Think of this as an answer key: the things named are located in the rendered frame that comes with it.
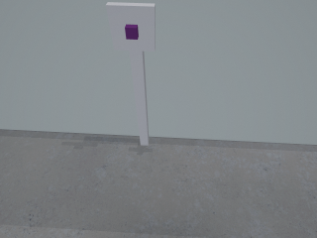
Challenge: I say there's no panel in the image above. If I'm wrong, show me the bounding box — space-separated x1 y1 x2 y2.
106 2 156 146

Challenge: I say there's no button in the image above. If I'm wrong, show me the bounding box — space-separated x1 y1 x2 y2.
125 24 139 40

